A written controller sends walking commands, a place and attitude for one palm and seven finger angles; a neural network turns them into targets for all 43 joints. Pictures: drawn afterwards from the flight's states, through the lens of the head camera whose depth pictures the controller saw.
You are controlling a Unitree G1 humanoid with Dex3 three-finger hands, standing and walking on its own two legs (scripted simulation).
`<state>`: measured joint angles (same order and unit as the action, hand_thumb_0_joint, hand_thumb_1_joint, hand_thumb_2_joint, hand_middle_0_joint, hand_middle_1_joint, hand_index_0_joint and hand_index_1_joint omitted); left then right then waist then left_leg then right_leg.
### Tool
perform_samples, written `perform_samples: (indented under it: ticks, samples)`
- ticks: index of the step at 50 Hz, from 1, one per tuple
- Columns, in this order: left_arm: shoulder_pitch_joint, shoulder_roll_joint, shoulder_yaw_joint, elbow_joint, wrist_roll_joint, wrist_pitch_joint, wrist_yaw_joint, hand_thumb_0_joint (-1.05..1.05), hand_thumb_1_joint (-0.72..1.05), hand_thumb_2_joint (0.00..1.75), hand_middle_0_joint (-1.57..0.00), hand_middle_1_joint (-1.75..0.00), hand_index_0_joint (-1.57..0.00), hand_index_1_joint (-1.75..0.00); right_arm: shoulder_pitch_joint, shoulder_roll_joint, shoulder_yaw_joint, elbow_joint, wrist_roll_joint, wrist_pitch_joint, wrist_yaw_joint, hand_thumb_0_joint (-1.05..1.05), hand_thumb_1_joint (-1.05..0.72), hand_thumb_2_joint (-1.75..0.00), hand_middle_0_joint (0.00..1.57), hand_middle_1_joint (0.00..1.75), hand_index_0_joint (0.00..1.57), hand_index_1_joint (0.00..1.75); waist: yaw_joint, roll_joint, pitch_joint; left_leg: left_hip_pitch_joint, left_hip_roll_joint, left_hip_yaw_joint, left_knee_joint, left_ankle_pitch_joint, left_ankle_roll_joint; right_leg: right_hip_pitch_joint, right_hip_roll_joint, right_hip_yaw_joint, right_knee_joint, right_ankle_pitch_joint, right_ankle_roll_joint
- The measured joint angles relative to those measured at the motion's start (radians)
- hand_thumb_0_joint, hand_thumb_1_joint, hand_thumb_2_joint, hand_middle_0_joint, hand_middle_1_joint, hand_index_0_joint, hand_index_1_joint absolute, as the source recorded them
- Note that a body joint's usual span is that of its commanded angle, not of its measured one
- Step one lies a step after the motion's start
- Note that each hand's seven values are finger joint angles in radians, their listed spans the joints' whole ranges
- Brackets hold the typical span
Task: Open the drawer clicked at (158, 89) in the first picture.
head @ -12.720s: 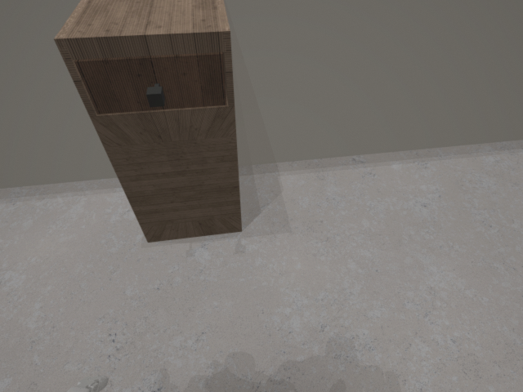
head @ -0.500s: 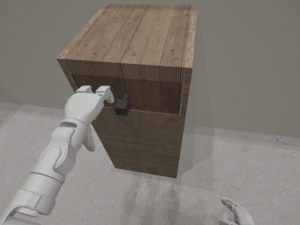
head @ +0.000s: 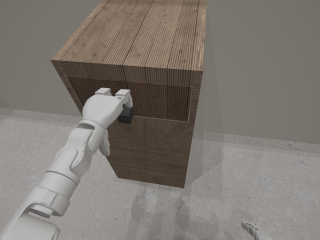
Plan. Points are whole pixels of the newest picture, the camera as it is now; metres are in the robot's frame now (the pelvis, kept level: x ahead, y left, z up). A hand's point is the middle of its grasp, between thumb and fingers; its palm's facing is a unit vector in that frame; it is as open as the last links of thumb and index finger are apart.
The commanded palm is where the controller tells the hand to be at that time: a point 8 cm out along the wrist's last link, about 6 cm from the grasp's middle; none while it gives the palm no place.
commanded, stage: move the hooked fingers above the handle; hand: left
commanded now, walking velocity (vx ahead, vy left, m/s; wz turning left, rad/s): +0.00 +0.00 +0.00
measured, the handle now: (127, 109) +0.48 +0.15 +0.01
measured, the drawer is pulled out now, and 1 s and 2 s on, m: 0.00 0.00 0.00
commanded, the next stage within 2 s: none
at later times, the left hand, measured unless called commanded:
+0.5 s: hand (126, 108) +0.44 +0.13 +0.07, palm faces -0.01 -0.07 -1.00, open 13.8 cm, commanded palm +0.42 +0.16 +0.13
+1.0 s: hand (114, 115) +0.42 +0.16 +0.06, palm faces -0.08 -0.03 -1.00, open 13.8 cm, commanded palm +0.42 +0.18 +0.13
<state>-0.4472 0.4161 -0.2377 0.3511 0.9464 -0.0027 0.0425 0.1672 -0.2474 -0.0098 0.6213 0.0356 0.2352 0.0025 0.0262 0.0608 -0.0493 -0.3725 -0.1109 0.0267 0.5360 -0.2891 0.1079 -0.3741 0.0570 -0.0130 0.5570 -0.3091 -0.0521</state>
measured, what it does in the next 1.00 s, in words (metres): stands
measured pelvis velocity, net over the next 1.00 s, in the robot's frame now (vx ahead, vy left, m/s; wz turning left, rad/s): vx -0.01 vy -0.04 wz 0.00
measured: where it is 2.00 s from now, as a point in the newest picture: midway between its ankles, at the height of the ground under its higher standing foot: outside the picture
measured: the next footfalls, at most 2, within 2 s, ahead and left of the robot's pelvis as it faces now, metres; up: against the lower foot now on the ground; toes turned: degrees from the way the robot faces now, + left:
none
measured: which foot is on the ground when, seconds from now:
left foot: down 0.00-1.00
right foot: down 0.00-1.00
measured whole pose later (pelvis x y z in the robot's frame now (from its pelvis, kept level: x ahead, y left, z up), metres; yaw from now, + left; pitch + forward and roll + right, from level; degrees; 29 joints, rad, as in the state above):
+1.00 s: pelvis -0.01 -0.04 +0.00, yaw +0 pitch +11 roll +1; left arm -0.61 0.50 -0.12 0.69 0.98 -0.17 0.09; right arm 0.25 -0.27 -0.05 0.63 0.04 0.22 -0.06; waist -0.02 0.03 -0.08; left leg -0.47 -0.07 0.02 0.58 -0.29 0.06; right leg -0.47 0.10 -0.03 0.58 -0.30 -0.11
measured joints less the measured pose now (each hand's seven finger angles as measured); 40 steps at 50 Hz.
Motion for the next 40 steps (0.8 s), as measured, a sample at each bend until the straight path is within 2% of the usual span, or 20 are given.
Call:
perform_samples:
  ticks: [5,8,12,15,17,20,23,25,28,32,36,40]
  samples:
    - [-0.060,0.003,0.026,0.063,0.014,-0.037,0.056,0.00,-0.49,0.30,-0.32,-1.20,-0.33,-1.20,0.003,0.004,-0.003,0.001,-0.002,-0.010,-0.007,0.01,-0.91,-0.90,0.20,0.30,0.20,0.30,-0.006,-0.005,-0.006,-0.018,0.005,0.006,0.012,-0.006,-0.006,-0.021,0.005,0.005,0.016,-0.005,-0.006]
    - [-0.101,0.003,0.049,0.120,0.022,-0.005,0.080,0.00,-0.49,0.30,-0.32,-1.20,-0.33,-1.20,0.009,0.003,-0.002,0.007,-0.001,-0.005,-0.004,0.01,-0.91,-0.90,0.20,0.30,0.20,0.30,-0.006,-0.003,-0.015,-0.030,0.008,0.011,0.013,-0.006,-0.010,-0.036,0.008,0.009,0.020,-0.005,-0.009]
    - [-0.133,0.006,0.055,0.198,0.025,0.053,0.067,0.00,-0.49,0.30,-0.32,-1.20,-0.32,-1.20,0.027,-0.001,-0.001,0.008,0.004,0.007,-0.002,0.01,-0.91,-0.90,0.20,0.30,0.20,0.30,-0.011,0.000,-0.026,-0.041,0.012,0.011,0.012,-0.006,-0.013,-0.048,0.012,0.010,0.019,-0.004,-0.014]
    - [-0.137,0.006,0.040,0.227,0.018,0.059,0.029,0.00,-0.49,0.30,-0.32,-1.20,-0.32,-1.20,0.045,-0.003,-0.005,0.004,0.005,0.014,-0.004,0.01,-0.91,-0.90,0.20,0.30,0.20,0.30,-0.019,-0.001,-0.027,-0.046,0.015,0.006,0.014,-0.008,-0.016,-0.050,0.015,0.004,0.016,-0.004,-0.018]
    - [-0.134,0.004,0.025,0.227,0.011,0.033,0.008,0.00,-0.49,0.30,-0.32,-1.20,-0.32,-1.20,0.055,-0.005,-0.011,0.003,0.003,0.015,-0.010,0.01,-0.91,-0.90,0.20,0.30,0.20,0.30,-0.024,-0.005,-0.025,-0.047,0.016,0.002,0.018,-0.010,-0.018,-0.049,0.016,0.000,0.016,-0.006,-0.021]
    - [-0.136,-0.002,0.017,0.227,0.009,-0.041,0.005,0.00,-0.49,0.30,-0.32,-1.20,-0.32,-1.20,0.064,-0.006,-0.018,0.010,-0.002,0.009,-0.022,0.01,-0.91,-0.90,0.20,0.30,0.20,0.30,-0.030,-0.013,-0.021,-0.051,0.019,-0.001,0.025,-0.015,-0.021,-0.051,0.019,-0.003,0.019,-0.009,-0.025]
    - [-0.148,0.001,0.036,0.235,0.023,-0.108,0.044,0.00,-0.49,0.30,-0.32,-1.20,-0.33,-1.20,0.067,-0.006,-0.024,0.019,-0.007,0.000,-0.031,0.01,-0.91,-0.90,0.20,0.30,0.20,0.30,-0.038,-0.020,-0.027,-0.063,0.023,0.004,0.033,-0.020,-0.025,-0.066,0.023,0.001,0.029,-0.012,-0.029]
    - [-0.164,0.005,0.067,0.258,0.034,-0.125,0.086,0.00,-0.49,0.30,-0.32,-1.20,-0.33,-1.20,0.066,-0.006,-0.026,0.025,-0.008,-0.005,-0.033,0.01,-0.91,-0.90,0.20,0.30,0.20,0.30,-0.042,-0.022,-0.035,-0.075,0.027,0.011,0.037,-0.022,-0.028,-0.080,0.027,0.007,0.036,-0.013,-0.032]
    - [-0.203,0.019,0.098,0.315,0.045,-0.097,0.138,0.00,-0.49,0.30,-0.33,-1.21,-0.33,-1.20,0.068,-0.008,-0.026,0.031,-0.005,-0.007,-0.029,0.01,-0.91,-0.90,0.20,0.30,0.20,0.30,-0.047,-0.021,-0.045,-0.094,0.031,0.018,0.042,-0.024,-0.031,-0.103,0.031,0.014,0.044,-0.014,-0.035]
    - [-0.220,0.004,0.089,0.344,0.048,-0.060,0.159,0.00,-0.49,0.30,-0.38,-1.25,-0.35,-1.24,0.078,-0.013,-0.022,0.038,0.000,0.008,-0.024,0.01,-0.91,-0.90,0.20,0.30,0.20,0.30,-0.039,-0.013,-0.058,-0.100,0.035,0.022,0.035,-0.019,-0.035,-0.111,0.035,0.017,0.039,-0.008,-0.037]
    - [-0.233,0.008,0.095,0.397,0.055,-0.007,0.126,0.00,-0.49,0.30,-0.36,-1.24,-0.35,-1.27,0.070,-0.009,-0.004,0.036,0.009,0.025,-0.033,0.01,-0.91,-0.90,0.20,0.30,0.20,0.30,-0.050,-0.018,-0.066,-0.087,0.040,0.026,0.022,-0.012,-0.040,-0.102,0.040,0.022,0.030,0.000,-0.042]
    - [-0.227,0.039,0.115,0.444,0.047,0.006,0.072,0.00,-0.49,0.30,-0.34,-1.22,-0.33,-1.24,0.065,-0.002,0.006,0.010,0.015,0.022,-0.046,0.01,-0.91,-0.90,0.20,0.30,0.20,0.30,-0.067,-0.028,-0.059,-0.075,0.046,0.026,0.015,-0.005,-0.047,-0.090,0.046,0.023,0.021,0.010,-0.049]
